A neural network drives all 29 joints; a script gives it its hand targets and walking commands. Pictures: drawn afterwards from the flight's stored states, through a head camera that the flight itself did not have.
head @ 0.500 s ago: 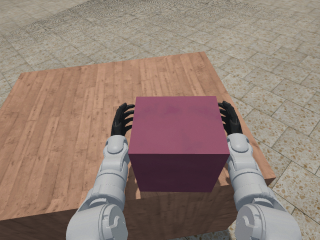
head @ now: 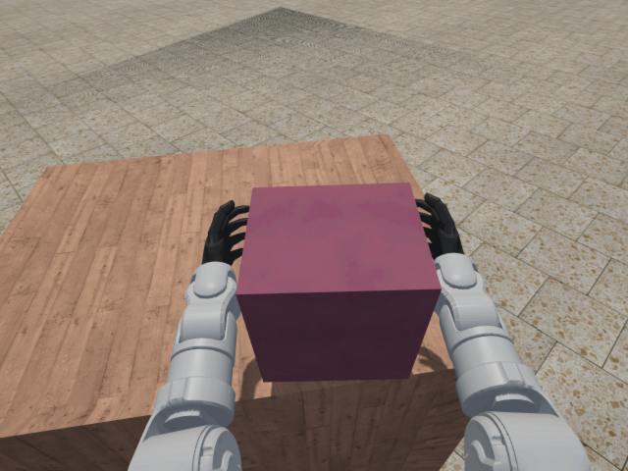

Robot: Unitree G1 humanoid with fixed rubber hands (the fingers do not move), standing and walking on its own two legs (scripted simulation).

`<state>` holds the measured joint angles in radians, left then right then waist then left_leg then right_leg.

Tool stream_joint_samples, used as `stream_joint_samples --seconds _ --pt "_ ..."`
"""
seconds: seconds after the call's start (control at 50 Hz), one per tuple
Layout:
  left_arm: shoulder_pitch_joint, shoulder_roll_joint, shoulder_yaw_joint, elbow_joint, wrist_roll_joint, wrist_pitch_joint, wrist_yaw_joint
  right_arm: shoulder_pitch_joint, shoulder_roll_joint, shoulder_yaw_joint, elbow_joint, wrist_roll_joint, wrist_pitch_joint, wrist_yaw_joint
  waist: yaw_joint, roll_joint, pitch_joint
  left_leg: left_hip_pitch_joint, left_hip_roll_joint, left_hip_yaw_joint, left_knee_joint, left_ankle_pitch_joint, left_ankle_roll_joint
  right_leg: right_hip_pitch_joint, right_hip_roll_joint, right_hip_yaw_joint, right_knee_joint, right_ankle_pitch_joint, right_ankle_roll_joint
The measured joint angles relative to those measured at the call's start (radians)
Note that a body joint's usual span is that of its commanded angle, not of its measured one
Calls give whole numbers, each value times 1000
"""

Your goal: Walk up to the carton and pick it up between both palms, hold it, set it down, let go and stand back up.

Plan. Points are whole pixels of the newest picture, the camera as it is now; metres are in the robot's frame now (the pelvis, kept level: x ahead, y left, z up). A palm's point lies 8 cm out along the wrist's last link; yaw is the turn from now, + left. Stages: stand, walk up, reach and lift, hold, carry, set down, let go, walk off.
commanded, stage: reach and lift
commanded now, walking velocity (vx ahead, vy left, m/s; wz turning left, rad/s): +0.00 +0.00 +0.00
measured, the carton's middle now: (333, 286) +0.37 -0.01 +0.07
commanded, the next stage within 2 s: hold in 1.78 s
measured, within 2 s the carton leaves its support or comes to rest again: neither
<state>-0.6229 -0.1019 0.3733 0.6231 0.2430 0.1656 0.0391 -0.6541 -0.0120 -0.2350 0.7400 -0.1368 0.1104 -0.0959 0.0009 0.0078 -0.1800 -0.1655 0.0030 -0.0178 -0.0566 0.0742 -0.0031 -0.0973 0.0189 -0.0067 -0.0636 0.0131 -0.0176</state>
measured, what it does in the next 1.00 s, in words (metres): stands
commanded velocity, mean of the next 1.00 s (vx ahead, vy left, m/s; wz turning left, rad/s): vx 0.00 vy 0.00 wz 0.00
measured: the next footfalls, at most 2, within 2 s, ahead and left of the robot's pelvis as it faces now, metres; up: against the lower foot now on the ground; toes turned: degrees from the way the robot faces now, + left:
none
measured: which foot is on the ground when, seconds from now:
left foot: down 0.00-1.00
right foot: down 0.00-1.00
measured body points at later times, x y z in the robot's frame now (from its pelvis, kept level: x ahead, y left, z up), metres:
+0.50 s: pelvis -0.01 +0.00 +0.00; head -0.02 +0.00 +0.45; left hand +0.38 +0.15 +0.15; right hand +0.38 -0.15 +0.14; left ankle +0.01 +0.12 -0.76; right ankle -0.03 -0.11 -0.76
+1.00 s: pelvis -0.02 +0.01 +0.00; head -0.04 +0.01 +0.45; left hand +0.36 +0.16 +0.20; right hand +0.36 -0.15 +0.17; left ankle +0.01 +0.12 -0.76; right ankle -0.03 -0.11 -0.76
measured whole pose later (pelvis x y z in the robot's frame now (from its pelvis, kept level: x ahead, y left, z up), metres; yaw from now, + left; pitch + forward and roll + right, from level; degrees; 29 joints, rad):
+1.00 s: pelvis -0.02 +0.01 +0.00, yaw -2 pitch -2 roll +0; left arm -0.59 -0.08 0.31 -0.04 0.23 0.84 -0.03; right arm -0.61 -0.06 -0.02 0.26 0.15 0.58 -0.23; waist -0.03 0.00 -0.02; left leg 0.01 0.00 0.01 -0.02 0.05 0.01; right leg 0.04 0.01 0.03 0.02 -0.03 0.00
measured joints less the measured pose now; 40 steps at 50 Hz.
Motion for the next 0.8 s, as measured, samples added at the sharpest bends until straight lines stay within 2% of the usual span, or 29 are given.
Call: stream_joint_samples --seconds 0.2,0.44,0.66,0.8 --pt "39 -10 -10 -138 -2 109 -13 20 -22 100 -61 85 66 -39 -2 0 51 83 0 14 -6 -12 1 72 -1 16 6 -12 1" --pt "85 28 -85 -321 -63 275 4 53 -54 216 -198 203 185 -95 -5 -6 76 94 3 21 52 -43 -1 78 2 25 69 -42 1" --pt "106 43 -114 -518 -80 470 2 78 -65 252 -367 267 331 -124 -16 -7 105 110 0 20 84 -58 1 89 0 27 109 -62 4" --pt "96 41 -108 -620 -62 585 -26 81 -63 249 -450 291 413 -140 -25 -8 127 147 -3 24 69 -52 5 122 -3 32 101 -57 8"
